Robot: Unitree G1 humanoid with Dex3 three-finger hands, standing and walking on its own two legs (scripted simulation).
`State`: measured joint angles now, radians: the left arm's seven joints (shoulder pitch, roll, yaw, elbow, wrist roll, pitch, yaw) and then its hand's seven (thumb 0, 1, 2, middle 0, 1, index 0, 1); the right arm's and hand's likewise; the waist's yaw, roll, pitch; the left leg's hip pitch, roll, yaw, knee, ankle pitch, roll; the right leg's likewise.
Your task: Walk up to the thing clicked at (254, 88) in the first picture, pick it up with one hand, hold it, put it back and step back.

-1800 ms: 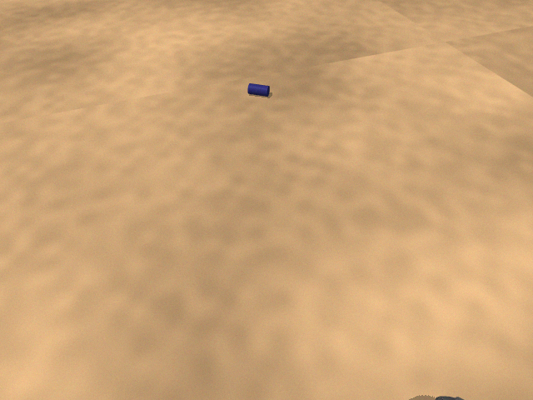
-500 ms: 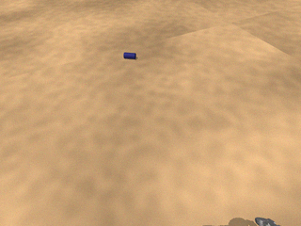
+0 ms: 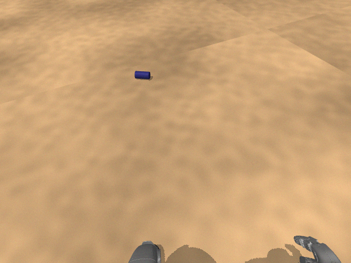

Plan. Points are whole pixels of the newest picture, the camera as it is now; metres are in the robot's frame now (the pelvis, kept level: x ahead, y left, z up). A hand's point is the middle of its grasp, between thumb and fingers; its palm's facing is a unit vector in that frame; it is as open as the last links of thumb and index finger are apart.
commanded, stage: walk up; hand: left
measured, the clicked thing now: (142, 75) +1.84 +0.39 -0.74
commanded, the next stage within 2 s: none
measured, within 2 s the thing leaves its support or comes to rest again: neither
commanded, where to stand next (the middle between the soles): +1.56 +0.20 m, yaw -8 degrees
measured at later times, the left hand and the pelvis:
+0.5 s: hand (99, 156) +0.46 +0.30 -0.12, palm faces -0.14 -0.90 -0.42, open 7.3 cm; pelvis +0.31 +0.02 -0.01, yaw -5 degrees
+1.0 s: hand (96, 131) +0.62 +0.36 -0.17, palm faces -0.06 -0.92 -0.40, open 7.4 cm; pelvis +0.59 +0.07 -0.02, yaw -4 degrees
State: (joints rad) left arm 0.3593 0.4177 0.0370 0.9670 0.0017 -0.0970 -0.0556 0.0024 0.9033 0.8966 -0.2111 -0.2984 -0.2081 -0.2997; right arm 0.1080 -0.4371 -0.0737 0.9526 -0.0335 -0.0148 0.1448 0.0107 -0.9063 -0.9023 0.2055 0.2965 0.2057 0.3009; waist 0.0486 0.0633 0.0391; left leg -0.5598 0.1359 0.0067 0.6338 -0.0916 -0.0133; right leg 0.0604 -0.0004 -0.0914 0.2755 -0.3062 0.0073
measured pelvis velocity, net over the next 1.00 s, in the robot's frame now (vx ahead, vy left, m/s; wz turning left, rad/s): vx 0.59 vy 0.07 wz -0.07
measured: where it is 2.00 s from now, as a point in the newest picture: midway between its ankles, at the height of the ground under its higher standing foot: (167, 138)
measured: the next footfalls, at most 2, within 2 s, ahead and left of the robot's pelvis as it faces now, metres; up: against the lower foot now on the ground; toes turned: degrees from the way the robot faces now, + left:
left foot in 0.08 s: +0.25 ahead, +0.15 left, +0.00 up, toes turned +5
right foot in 0.52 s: +0.51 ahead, -0.12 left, +0.00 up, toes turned -10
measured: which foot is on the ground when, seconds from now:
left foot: up 0.00-0.06, down 0.08-0.54, up 0.56-0.94, down 0.96-1.00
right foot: down 0.00-0.10, up 0.12-0.50, down 0.52-0.98, up 1.00-1.00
